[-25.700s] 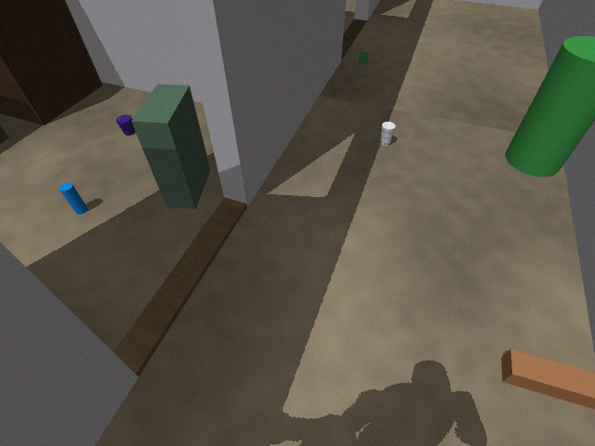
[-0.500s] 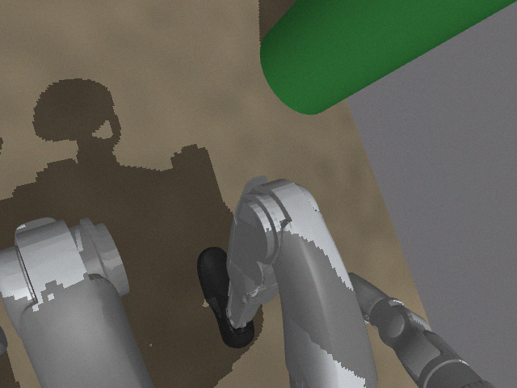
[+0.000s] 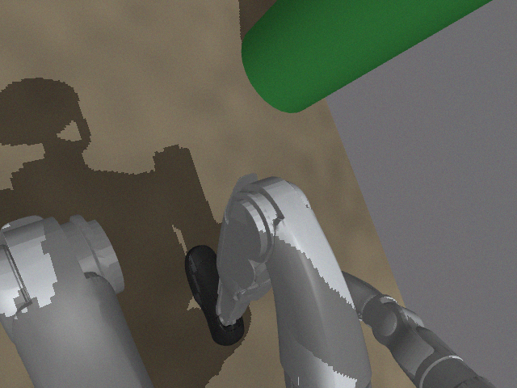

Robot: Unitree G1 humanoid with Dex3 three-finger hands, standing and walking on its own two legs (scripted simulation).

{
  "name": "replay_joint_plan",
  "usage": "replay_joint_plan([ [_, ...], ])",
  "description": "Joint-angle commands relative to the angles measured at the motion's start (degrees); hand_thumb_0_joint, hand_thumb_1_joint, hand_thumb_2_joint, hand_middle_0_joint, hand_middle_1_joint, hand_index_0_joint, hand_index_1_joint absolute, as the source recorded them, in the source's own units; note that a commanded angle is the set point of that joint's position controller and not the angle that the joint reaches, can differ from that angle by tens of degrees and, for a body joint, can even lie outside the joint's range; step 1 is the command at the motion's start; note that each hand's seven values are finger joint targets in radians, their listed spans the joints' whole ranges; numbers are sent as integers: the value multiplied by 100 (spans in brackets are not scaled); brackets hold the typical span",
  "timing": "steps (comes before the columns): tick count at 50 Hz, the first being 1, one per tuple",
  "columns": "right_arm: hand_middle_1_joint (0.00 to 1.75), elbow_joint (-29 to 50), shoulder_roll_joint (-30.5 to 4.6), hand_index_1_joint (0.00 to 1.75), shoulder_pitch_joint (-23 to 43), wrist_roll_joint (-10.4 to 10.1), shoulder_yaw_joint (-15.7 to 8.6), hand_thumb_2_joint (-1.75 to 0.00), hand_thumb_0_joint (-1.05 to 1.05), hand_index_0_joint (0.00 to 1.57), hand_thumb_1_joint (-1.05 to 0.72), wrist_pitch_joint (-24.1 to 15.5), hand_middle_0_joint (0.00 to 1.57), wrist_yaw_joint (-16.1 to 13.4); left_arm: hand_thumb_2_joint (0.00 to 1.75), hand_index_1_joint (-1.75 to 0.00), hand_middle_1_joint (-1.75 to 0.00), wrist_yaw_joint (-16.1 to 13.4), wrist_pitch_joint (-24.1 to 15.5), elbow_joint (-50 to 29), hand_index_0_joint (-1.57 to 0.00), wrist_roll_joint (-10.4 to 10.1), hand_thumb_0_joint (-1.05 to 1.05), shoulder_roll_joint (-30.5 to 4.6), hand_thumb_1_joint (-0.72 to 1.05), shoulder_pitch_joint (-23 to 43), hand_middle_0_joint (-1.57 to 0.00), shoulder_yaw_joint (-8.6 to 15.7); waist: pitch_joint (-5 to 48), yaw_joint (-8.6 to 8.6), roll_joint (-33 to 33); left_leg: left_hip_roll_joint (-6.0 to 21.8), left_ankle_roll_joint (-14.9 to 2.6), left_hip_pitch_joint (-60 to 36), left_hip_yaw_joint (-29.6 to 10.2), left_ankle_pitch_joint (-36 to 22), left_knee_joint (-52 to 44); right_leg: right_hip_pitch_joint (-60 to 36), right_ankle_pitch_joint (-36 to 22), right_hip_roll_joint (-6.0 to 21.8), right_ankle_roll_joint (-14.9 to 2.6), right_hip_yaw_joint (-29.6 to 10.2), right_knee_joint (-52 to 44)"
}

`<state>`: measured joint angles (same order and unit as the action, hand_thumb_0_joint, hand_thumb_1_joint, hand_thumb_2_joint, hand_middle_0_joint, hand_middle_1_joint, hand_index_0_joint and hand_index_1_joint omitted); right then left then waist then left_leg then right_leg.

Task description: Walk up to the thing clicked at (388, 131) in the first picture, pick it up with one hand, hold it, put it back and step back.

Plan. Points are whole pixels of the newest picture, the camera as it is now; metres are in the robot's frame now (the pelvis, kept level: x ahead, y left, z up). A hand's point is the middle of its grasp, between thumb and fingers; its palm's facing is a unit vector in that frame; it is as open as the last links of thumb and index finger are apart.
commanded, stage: loosen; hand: left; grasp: from the side
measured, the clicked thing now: out of the picture +0.42 +0.31 -0.20
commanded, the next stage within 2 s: open in 0.02 s
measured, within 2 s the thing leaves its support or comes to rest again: rests again in 0.42 s
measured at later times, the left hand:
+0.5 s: hand out of the picture +0.43 +0.31 -0.17, palm faces +0.44 -0.90 -0.01, open 13.7 cm
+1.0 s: hand out of the picture +0.39 +0.36 -0.10, palm faces +0.38 -0.92 -0.08, open 17.4 cm
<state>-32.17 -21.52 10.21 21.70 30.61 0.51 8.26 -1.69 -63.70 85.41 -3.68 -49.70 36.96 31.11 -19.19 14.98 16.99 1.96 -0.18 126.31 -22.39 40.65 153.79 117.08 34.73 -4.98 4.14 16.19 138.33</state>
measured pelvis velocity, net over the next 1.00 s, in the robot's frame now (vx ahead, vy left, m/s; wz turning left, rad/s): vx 0.00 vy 0.00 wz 0.02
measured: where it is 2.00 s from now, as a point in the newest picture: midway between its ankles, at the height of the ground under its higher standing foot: (161, 348)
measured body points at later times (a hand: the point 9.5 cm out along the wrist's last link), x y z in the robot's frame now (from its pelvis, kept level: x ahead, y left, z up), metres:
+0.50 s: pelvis +0.00 +0.00 +0.00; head +0.22 +0.19 +0.34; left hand +0.40 +0.35 -0.16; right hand +0.17 -0.24 -0.03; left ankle +0.08 +0.12 -0.25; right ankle +0.14 -0.12 -0.25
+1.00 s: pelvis +0.00 +0.00 +0.02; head +0.19 +0.19 +0.37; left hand +0.37 +0.41 -0.09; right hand +0.19 -0.24 -0.02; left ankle +0.08 +0.12 -0.25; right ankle +0.14 -0.12 -0.25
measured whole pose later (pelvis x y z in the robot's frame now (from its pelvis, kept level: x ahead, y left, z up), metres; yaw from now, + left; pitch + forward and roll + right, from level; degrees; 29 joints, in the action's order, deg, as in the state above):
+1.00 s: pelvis +0.00 +0.00 +0.02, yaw +1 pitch +14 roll -17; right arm -33.0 -20.8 4.3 15.7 23.4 2.4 7.1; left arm 8.6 -52.3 64.5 -8.5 -47.3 30.0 28.4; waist -11.1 10.4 11.8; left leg 2.2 -0.5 126.9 -19.5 40.4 150.1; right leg 117.7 35.7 -3.8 3.1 14.6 136.4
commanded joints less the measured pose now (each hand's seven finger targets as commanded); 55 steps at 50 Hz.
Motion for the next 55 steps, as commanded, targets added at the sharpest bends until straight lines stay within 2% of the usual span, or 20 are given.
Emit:
replay_joint_plan([
  [1,30,34,-2113,30,-162,15,-693,-90,0,20,-92,73,20,-124,84,-100,-102,-48,-603,-1034,-108,-110,0,-1203,10,1353,-105,147,3285,651,-3441,362,198,-2303,451,-711,-1999,-1470,-978,-173,-393,537,-915],
  [6,30,26,-2098,30,-165,30,-682,-90,0,20,-92,87,20,-140,59,-80,-82,-37,-593,-1083,-92,-78,0,-1238,-6,1266,-90,137,3301,622,-3486,376,195,-2300,480,-830,-1963,-1538,-1061,-201,-406,521,-914],
  [8,30,19,-2114,30,-175,31,-688,-90,0,20,-92,79,20,-141,55,-68,-69,-41,-573,-1128,-76,-75,0,-1228,-20,1305,-74,136,3257,640,-3552,392,213,-2358,447,-875,-2009,-1504,-1086,-190,-410,539,-890],
  [14,30,63,-2133,30,-136,-9,-719,-90,0,20,-93,102,20,-120,34,-45,-45,-1,-502,-1003,-55,-100,0,-1077,-38,1245,-55,25,3077,676,-3415,404,207,-2236,386,-622,-2093,-1308,-891,-183,-417,579,-894],
  [21,30,104,-2100,30,-136,-59,-713,-90,0,20,-92,98,20,-139,27,-33,-33,81,-360,-749,-42,-185,0,-877,-42,1084,-42,-66,2964,644,-3005,373,135,-1952,405,-425,-2073,-1339,-765,-208,-400,595,-1028],
  [26,30,147,-2077,30,-125,-49,-693,-90,0,20,-91,83,20,-139,18,-21,-21,74,-448,-793,-31,-209,0,-1013,-44,1125,-31,28,3165,607,-3046,362,133,-2027,417,-433,-2015,-1424,-789,-236,-407,587,-1006],
  [31,30,128,-2079,30,-98,-27,-671,-90,0,20,-89,82,20,-152,11,-7,-7,65,-476,-705,-11,-168,0,-1047,-48,1183,-10,8,2957,656,-3141,369,128,-1928,439,-323,-2011,-1372,-708,-238,-409,594,-1031],
  [34,30,130,-2105,30,-105,-40,-700,-90,0,20,-90,97,20,-169,6,-2,-2,126,-519,-987,-8,-148,0,-1265,-51,1162,-8,101,3058,561,-3344,396,155,-2085,451,-455,-2057,-1394,-782,-219,-420,561,-977],
  [37,30,124,-2135,30,-200,-58,-781,-90,0,20,-90,130,20,-190,6,-2,-2,196,-498,-1634,-7,-171,0,-1768,-54,1071,-7,529,3505,305,-3716,406,194,-2395,541,-830,-2090,-1616,-1006,-206,-451,479,-915],
  [40,30,184,-2162,30,-291,-129,-964,-90,0,20,-91,161,20,-196,6,-2,-2,320,-291,-2284,-7,-244,0,-1772,-58,891,-7,744,3817,146,-4107,415,259,-2719,567,-994,-2289,-1527,-1078,-160,-485,432,-866],
  [43,30,237,-2126,30,-436,-291,-1231,-91,0,20,-92,211,20,-236,6,-4,-3,584,129,-3038,-7,-245,0,-1626,-57,684,-8,649,4278,-54,-4683,428,350,-3212,578,-1268,-2622,-1309,-1157,-101,-539,339,-798],
  [45,30,202,-1994,30,-567,-459,-1409,-90,0,20,-91,228,20,-254,6,-4,-3,910,573,-2938,-7,-314,0,-643,-57,143,-8,-64,4164,15,-4390,375,313,-2964,674,-1067,-2709,-1131,-1044,-86,-547,281,-951],
  [46,30,120,-1938,30,-631,-547,-1480,-90,0,20,-91,211,20,-263,5,-3,-3,1039,757,-3071,-7,-348,0,-473,-57,188,-8,-265,3961,11,-4289,347,273,-2626,747,-835,-2725,-983,-912,-79,-557,243,-976],
  [47,30,-4,-1846,30,-692,-654,-1533,-90,0,20,-91,216,20,-268,5,-4,-3,1195,989,-2701,-7,-426,0,55,-59,-112,-8,-647,3681,56,-3907,304,207,-2256,770,-415,-2757,-801,-635,-65,-543,232,-1099],
  [48,30,108,-1844,30,-634,-747,-1597,-90,0,20,-90,188,20,-277,5,-3,-4,1306,1215,-2298,-7,-510,0,437,-61,-572,-6,-856,3483,63,-3408,288,139,-1932,770,-204,-2776,-804,-493,-65,-510,246,-1211],
  [50,30,137,-1831,30,-653,-908,-1773,-90,0,20,-90,139,20,-321,2,-1,-3,1384,1331,-3314,-5,-744,0,-23,-61,-108,-4,-469,3779,-243,-3197,242,59,-1781,843,8,-2713,-816,-379,-48,-493,142,-1315],
  [51,30,157,-1789,30,-734,-978,-1801,-89,0,20,-89,118,20,-323,2,-2,-4,1394,1371,-3563,-5,-873,0,-14,-61,189,-3,-421,3890,-246,-3237,218,44,-1800,851,88,-2721,-768,-326,-44,-497,112,-1313],
  [53,30,81,-1616,30,-826,-1065,-1852,-90,0,20,-84,46,20,-296,7,-2,-1,1365,1395,-3704,-4,-1050,0,357,-53,612,-5,-531,4012,-172,-3047,172,-6,-1726,866,179,-2616,-711,-273,-56,-522,72,-1311],
  [54,30,-103,-1552,30,-1131,-1288,-2315,-92,0,20,-92,146,20,-413,9,-8,-7,1145,1867,-3261,-7,174,0,-1180,-58,-196,-8,-109,4563,-632,-3469,199,-7,-2479,1046,-20,-3060,-776,-170,12,-555,-111,-1552],
  [55,30,20,-1444,30,-1110,-1331,-2293,-92,0,20,-96,211,20,-418,9,-8,-7,1075,2051,-3683,-7,97,0,-908,-58,521,-8,-213,4588,-501,-3767,251,26,-2480,1000,-48,-3229,-626,-173,15,-588,-156,-1481],
])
